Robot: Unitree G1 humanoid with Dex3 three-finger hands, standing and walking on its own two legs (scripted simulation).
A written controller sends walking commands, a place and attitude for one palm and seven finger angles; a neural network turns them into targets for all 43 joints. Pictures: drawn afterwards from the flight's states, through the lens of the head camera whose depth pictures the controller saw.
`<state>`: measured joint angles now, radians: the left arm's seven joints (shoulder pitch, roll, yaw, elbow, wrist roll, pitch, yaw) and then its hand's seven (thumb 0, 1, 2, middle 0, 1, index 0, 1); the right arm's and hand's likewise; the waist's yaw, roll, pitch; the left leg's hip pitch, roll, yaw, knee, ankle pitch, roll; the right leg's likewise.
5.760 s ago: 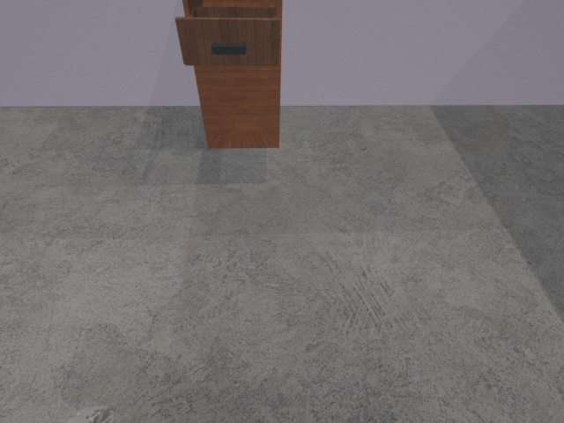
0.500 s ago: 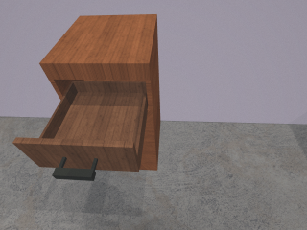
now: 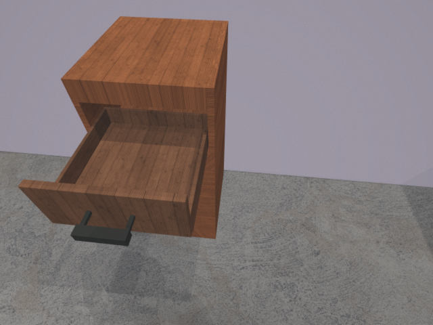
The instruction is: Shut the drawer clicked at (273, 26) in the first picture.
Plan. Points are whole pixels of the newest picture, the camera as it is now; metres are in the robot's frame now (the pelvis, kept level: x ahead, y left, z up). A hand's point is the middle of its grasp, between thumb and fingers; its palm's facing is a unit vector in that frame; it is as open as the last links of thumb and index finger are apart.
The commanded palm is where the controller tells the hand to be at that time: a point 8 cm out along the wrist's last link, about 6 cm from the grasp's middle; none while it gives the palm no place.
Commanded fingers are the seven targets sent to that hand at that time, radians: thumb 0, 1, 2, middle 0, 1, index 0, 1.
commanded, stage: look again from close up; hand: left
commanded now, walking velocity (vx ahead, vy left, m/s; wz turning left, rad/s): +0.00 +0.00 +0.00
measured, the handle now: (105, 226) +0.33 +0.27 -0.06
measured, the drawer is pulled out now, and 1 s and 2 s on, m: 0.30 0.30 0.30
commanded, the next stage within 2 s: raise the hand and make a fist in 0.48 s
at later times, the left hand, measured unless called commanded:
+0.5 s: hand out of the picture -0.01 +0.23 -0.18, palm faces +0.02 -0.98 -0.19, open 7.4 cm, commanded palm none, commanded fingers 0.00 0.90 0.90 -0.20 -0.30 -0.20 -0.30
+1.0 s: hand out of the picture +0.12 +0.21 -0.06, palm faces -0.02 -1.00 -0.02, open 6.0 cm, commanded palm +0.10 +0.27 -0.04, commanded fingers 0.00 0.90 0.90 -0.64 -0.78 -0.64 -0.78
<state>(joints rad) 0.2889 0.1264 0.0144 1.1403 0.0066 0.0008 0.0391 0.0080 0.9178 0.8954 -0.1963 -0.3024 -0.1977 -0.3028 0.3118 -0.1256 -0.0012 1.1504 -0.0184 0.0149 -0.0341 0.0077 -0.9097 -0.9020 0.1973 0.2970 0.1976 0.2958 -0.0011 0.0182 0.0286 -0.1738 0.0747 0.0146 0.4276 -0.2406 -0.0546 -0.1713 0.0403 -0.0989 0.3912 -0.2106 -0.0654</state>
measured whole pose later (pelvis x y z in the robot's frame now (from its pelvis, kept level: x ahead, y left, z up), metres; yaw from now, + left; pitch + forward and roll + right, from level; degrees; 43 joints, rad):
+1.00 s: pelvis -0.02 +0.03 -0.08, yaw +0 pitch +12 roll +0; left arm 0.63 0.19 0.12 0.00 -0.23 -0.53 -0.33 0.01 0.91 0.90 -0.41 -0.56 -0.45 -0.58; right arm 0.12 -0.26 -0.10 0.47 0.01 -0.27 0.02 0.02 -0.91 -0.90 0.20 0.30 0.20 0.30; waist 0.02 -0.05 -0.16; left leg -0.79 0.02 0.03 1.11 -0.53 0.01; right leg -0.81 -0.03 -0.08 1.10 -0.50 -0.03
